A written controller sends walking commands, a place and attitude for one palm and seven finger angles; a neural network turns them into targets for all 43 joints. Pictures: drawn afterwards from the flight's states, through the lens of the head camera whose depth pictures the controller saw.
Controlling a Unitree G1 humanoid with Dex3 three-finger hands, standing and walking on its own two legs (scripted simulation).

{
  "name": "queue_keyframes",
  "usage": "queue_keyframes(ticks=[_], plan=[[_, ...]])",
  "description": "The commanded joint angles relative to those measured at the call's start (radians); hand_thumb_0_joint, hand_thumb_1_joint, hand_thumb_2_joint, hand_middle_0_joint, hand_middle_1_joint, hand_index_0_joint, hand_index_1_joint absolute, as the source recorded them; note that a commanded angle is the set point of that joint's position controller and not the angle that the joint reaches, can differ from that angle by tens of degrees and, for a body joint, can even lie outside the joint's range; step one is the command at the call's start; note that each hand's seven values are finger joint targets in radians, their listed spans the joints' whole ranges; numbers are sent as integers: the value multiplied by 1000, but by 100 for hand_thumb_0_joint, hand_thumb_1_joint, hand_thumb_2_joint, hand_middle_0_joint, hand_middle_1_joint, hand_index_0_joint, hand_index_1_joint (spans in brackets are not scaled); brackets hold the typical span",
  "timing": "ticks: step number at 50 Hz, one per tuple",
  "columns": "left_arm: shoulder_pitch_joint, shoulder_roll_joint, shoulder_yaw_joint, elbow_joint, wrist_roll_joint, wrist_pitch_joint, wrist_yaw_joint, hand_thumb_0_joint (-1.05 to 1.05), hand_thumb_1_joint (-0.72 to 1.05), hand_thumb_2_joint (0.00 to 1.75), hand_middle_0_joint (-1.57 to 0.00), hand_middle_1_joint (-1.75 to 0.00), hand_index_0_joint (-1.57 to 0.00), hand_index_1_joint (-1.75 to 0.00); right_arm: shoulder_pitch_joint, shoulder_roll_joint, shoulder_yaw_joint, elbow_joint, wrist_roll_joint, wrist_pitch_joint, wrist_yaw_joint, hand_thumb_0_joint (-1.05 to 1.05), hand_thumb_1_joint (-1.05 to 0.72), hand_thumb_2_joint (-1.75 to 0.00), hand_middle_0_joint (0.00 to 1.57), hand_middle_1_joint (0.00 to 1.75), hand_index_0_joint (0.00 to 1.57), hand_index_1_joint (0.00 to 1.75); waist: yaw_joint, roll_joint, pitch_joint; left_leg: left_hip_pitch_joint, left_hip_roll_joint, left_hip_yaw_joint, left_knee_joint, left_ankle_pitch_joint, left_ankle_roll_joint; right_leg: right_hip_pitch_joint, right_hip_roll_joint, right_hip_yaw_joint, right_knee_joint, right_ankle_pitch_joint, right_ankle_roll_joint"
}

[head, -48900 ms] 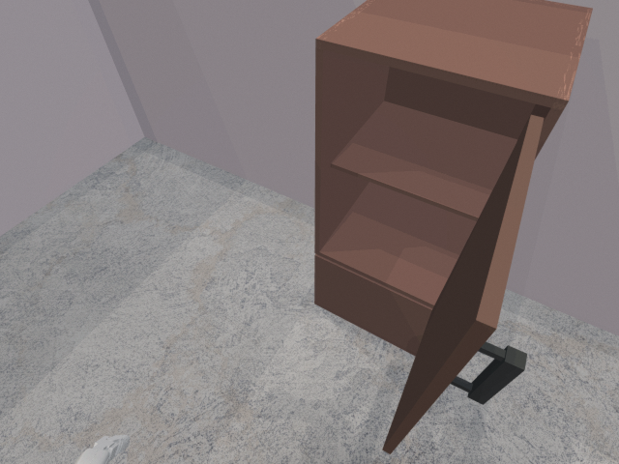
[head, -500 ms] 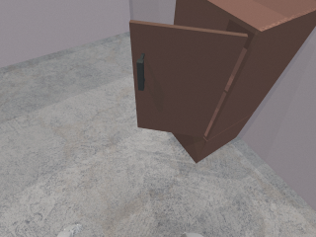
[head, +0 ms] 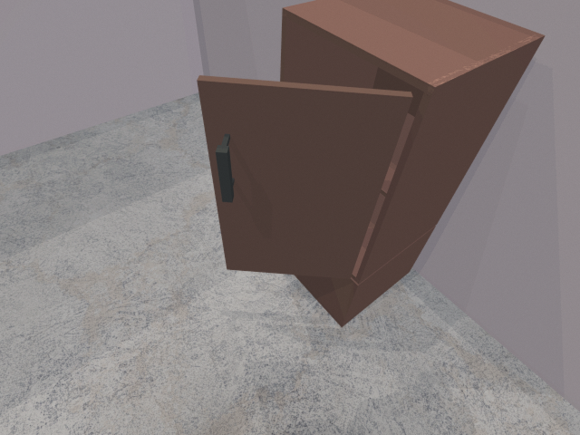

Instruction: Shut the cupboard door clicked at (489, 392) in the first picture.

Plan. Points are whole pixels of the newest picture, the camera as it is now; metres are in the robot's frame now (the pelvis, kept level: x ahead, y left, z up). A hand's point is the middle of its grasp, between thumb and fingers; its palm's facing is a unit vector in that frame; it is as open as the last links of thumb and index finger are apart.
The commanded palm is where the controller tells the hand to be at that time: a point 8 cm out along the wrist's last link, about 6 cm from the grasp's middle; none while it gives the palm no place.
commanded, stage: take the last steps up to it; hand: left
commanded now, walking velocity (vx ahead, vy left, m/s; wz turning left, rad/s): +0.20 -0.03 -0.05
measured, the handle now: (227, 168) +0.59 +0.15 +0.00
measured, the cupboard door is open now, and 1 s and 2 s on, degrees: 48 48 48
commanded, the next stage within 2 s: come to a stop and stand still in 0.22 s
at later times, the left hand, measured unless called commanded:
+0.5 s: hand out of the picture +0.14 +0.13 -0.16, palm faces +0.02 -0.98 -0.21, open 7.3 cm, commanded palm none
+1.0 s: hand (193, 418) +0.18 +0.16 -0.16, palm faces +0.01 -0.96 -0.26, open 7.4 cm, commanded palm none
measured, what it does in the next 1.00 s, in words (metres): walks ahead: right foot, then left foot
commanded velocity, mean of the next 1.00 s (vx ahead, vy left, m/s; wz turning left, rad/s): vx -0.03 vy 0.01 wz -0.01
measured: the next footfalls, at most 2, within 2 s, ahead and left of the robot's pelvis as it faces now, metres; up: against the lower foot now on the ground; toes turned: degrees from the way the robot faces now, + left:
right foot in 0.24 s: +0.15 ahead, -0.13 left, +0.00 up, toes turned -2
left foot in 0.52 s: +0.19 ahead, +0.08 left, +0.00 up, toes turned +3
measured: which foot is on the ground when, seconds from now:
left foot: down 0.00-0.26, up 0.28-0.50, down 0.52-1.00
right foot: up 0.00-0.22, down 0.24-1.00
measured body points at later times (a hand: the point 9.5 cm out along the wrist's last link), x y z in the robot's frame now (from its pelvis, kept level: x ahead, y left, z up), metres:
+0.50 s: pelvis +0.11 -0.04 +0.01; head +0.14 -0.05 +0.46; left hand +0.14 +0.18 -0.14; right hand +0.14 -0.27 -0.15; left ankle +0.14 +0.08 -0.72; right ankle +0.10 -0.14 -0.73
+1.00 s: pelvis +0.11 -0.04 -0.01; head +0.12 -0.04 +0.44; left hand +0.18 +0.21 -0.14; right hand +0.20 -0.28 -0.15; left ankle +0.15 +0.08 -0.73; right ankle +0.10 -0.14 -0.73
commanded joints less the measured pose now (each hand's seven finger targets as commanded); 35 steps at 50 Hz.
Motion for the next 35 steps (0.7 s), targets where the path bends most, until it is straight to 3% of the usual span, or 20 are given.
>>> queue_keyframes(ticks=[1,3,5,9,10,11,12,13,14,16,18,19,21,23,24,26,28,31,33,35], plan=[[-113,59,16,-111,2,-49,-15,0,90,90,-20,-30,-20,-30,128,-155,-18,0,4,-17,-25,0,-90,-90,20,30,20,30,-24,164,75,130,282,-327,-408,32,141,-293,-72,16,163,80,12],[-96,36,9,-98,-4,-42,-16,0,90,90,-20,-30,-20,-30,115,-147,-18,8,7,-20,-27,0,-90,-90,20,30,20,30,-12,171,25,139,245,-211,-379,148,136,-203,-72,-12,38,116,23],[-111,27,4,-101,-4,-40,-15,0,90,90,-20,-30,-20,-30,111,-143,-20,19,8,-13,-24,0,-90,-90,20,30,20,30,-14,161,46,85,229,-176,-370,116,136,-116,-53,-52,-86,119,24],[-28,25,11,-67,0,-39,-13,0,90,90,-20,-30,-20,-30,76,-146,-35,36,14,9,-17,0,-90,-90,20,30,20,30,34,140,50,-25,178,-129,-297,-112,94,91,0,-113,-284,246,34],[2,54,17,-60,0,-44,-9,0,90,90,-20,-30,-20,-30,76,-128,-33,39,18,10,-12,0,-90,-90,20,30,20,30,48,92,56,-70,141,-101,-243,-144,69,157,-6,-83,-345,249,28],[47,85,25,-46,3,-51,-3,0,90,90,-20,-30,-20,-30,74,-95,-28,37,22,9,-9,0,-90,-90,20,30,20,30,73,10,51,-129,77,-49,-136,-179,35,223,-71,25,-431,182,5],[97,147,35,-32,4,-60,5,0,90,90,-20,-30,-20,-30,74,-48,-19,18,29,8,-3,0,-90,-90,20,30,20,30,88,-130,58,-243,-21,33,22,-239,-4,278,-223,246,-537,78,-68],[140,209,48,-24,-1,-59,12,0,90,90,-20,-30,-20,-30,71,-39,-20,-1,26,14,0,0,-90,-90,20,30,20,30,96,-217,24,-273,-38,32,217,-332,-11,269,-355,431,-676,-66,-150],[119,187,42,-22,-5,-66,19,0,90,90,-20,-30,-20,-30,34,-58,-26,0,23,19,-3,0,-90,-90,20,30,20,30,94,-273,48,-294,-13,-50,364,-304,-4,217,-357,486,-725,-53,-175],[29,117,28,-37,-3,-65,33,0,90,90,-20,-30,-20,-30,40,-53,-28,17,23,13,-6,0,-90,-90,20,30,20,30,43,-187,64,-307,33,-100,430,-206,-6,190,-338,352,-670,175,-192],[-27,66,10,-55,0,-76,38,0,90,90,-20,-30,-20,-30,65,-10,-10,42,26,16,-10,0,-90,-90,20,30,20,30,4,-55,4,-179,33,-97,320,-149,-30,144,-294,178,-590,619,-164],[-46,73,5,-57,1,-78,39,0,90,90,-20,-30,-20,-30,84,10,-2,48,31,21,-10,0,-90,-90,20,30,20,30,-7,-38,-28,-116,20,-83,232,-132,-39,141,-276,122,-557,758,-152],[-44,88,2,-47,-3,-75,46,0,90,90,-20,-30,-20,-30,88,22,6,58,37,28,-12,0,-90,-90,20,30,20,30,-2,-44,-62,-40,-7,-63,75,-47,-47,167,-247,89,-495,918,-134],[-53,105,1,-36,-13,-66,51,0,90,90,-20,-30,-20,-30,93,-8,4,59,39,35,-15,0,-90,-90,20,30,20,30,-11,-71,-73,45,-18,-71,-77,89,-49,162,-226,71,-442,908,-90],[-58,104,0,-33,-18,-59,53,0,90,90,-20,-30,-20,-30,91,-37,-3,60,37,35,-16,0,-90,-90,20,30,20,30,-13,-75,-70,99,7,-87,-142,250,-40,130,-211,61,-414,842,-56],[-28,81,-1,-44,-17,-41,62,0,90,90,-20,-30,-20,-30,56,-105,-18,42,27,33,-23,0,-90,-90,20,30,20,30,10,43,-58,148,119,-151,-112,610,16,72,-136,29,-388,607,1],[-28,75,-2,-56,-7,-23,64,0,90,90,-20,-30,-20,-30,15,-121,-24,23,28,40,-31,0,-90,-90,20,30,20,30,13,92,-7,121,149,-176,-118,669,44,47,-101,14,-359,509,12],[-23,85,0,-65,-12,-14,58,0,90,90,-20,-30,-20,-30,-16,-140,-31,4,30,43,-39,0,-90,-90,20,30,20,30,18,178,-58,138,186,-214,-159,760,86,83,-69,-16,-292,398,28],[-13,85,2,-70,-11,-9,55,0,90,90,-20,-30,-20,-30,-49,-154,-38,-17,29,47,-39,0,-90,-90,20,30,20,30,25,158,-88,128,196,-223,-164,678,102,94,-60,-11,-275,310,28],[-2,84,1,-74,-3,-8,52,0,90,90,-20,-30,-20,-30,-86,-148,-41,-36,29,51,-36,0,-90,-90,20,30,20,30,32,107,-77,84,167,-206,-155,503,89,104,-66,11,-320,369,20]])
